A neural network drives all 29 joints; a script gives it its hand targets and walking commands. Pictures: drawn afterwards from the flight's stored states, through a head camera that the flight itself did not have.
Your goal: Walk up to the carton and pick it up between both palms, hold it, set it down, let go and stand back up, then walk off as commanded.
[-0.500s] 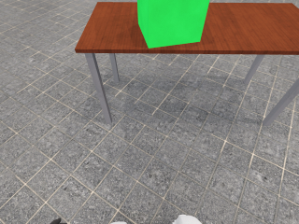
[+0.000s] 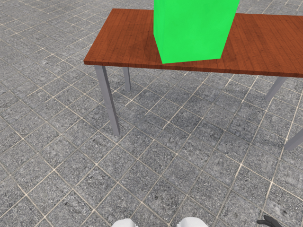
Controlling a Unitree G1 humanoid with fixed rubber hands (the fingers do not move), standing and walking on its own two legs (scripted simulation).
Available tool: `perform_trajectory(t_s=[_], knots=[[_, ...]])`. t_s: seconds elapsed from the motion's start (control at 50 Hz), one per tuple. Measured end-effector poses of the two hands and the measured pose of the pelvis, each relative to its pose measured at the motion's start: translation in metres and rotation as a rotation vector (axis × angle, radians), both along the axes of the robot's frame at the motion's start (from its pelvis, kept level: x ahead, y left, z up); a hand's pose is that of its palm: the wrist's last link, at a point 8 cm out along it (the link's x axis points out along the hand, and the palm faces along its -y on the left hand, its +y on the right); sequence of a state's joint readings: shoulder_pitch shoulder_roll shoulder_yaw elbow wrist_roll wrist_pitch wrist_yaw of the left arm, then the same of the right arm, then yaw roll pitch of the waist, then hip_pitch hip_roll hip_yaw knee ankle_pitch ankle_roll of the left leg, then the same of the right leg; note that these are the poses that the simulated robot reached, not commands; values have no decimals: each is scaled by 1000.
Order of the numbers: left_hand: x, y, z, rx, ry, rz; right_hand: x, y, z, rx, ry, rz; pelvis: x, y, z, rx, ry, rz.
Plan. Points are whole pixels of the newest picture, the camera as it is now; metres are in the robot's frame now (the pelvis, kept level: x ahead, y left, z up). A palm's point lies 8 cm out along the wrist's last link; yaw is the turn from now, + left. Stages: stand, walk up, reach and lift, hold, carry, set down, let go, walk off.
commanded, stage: walk up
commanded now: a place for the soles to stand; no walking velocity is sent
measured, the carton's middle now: (188, 16) +0.93 -0.14 +0.10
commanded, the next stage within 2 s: none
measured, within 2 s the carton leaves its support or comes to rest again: neither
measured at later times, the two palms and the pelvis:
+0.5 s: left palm out of the picture +0.10 +0.29 -0.10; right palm (285, 215) +0.17 -0.34 -0.11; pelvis +0.07 -0.02 -0.01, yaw +1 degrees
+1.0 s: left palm (69, 190) +0.24 +0.28 -0.11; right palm (288, 212) +0.18 -0.35 -0.10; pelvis +0.14 -0.02 -0.01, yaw -4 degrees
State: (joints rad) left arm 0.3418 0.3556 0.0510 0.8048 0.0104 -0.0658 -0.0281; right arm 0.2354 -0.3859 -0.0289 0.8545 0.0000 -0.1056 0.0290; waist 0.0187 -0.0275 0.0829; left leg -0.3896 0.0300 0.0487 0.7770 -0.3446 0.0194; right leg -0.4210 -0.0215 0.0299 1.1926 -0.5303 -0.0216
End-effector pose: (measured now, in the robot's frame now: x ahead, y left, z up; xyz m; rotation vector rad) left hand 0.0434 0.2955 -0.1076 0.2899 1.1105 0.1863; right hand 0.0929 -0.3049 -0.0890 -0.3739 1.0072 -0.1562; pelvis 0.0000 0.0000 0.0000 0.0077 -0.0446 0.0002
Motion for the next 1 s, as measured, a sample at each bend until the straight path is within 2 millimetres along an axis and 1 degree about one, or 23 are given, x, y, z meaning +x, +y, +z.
perform_trajectory(t_s=[0.06, 0.12, 0.16, 0.2, 0.24, 0.32, 0.4, 0.48, 0.56, 0.6, 0.64, 0.7, 0.76, 0.82, 0.88, 0.96, 1.0], knots=[[27, -7, 0, -2, -45, -13, 5, -9, 2, -4, -7, -11, 8, -8, 0, 12, -8, -4], [46, -19, 1, 0, -67, -22, 11, -23, -1, -5, -6, -16, 16, -19, -3, 30, -7, -9], [53, -28, 0, 11, -64, -29, 15, -36, -7, -5, -3, -21, 22, -29, -7, 43, -3, -17], [55, -33, -2, 25, -66, -24, 21, -48, -16, -8, 15, -20, 28, -37, -13, 26, -12, -7], [52, -35, -1, 34, -63, -3, 30, -52, -21, -4, 36, -12, 35, -42, -15, 8, -17, 10], [46, -34, 7, 54, -23, 18, 49, -53, -20, 7, 34, -1, 48, -45, -10, 6, -12, 16], [47, -25, 11, 69, 6, 29, 62, -51, -19, -1, 39, 4, 60, -38, -8, 0, -8, 14], [51, -13, 6, 62, 26, 35, 74, -40, -17, -15, 46, 9, 71, -25, -9, -19, 3, 16], [58, 3, -7, 30, 41, 43, 85, -21, -12, -37, 51, 15, 81, -7, -12, -40, 16, 19], [69, 6, -13, 9, 48, 24, 86, -11, -6, -37, 24, -3, 86, 0, -11, -27, 7, -4], [86, 7, -13, -6, 35, -2, 82, -6, 0, -40, 20, -23, 92, 6, -8, -32, -3, -7], [114, 9, -11, -21, -9, -22, 75, -2, 9, -48, 33, -48, 98, 9, -2, -32, -8, -17], [136, 8, -10, -30, -32, -40, 73, -3, 14, -55, 40, -72, 105, 9, 1, -24, -9, -29], [152, 4, -10, -34, -42, -57, 74, -9, 17, -60, 43, -89, 113, 6, 2, -14, -7, -42], [166, -2, -8, -29, -36, -75, 77, -18, 13, -59, 56, -99, 121, 0, 1, 0, 5, -56], [184, -14, -4, 1, -16, -105, 78, -35, 0, -42, 78, -120, 133, -13, -4, 30, 23, -83], [192, -19, -1, 19, -28, -119, 83, -43, -9, -33, 90, -121, 139, -20, -8, 17, 13, -77]])
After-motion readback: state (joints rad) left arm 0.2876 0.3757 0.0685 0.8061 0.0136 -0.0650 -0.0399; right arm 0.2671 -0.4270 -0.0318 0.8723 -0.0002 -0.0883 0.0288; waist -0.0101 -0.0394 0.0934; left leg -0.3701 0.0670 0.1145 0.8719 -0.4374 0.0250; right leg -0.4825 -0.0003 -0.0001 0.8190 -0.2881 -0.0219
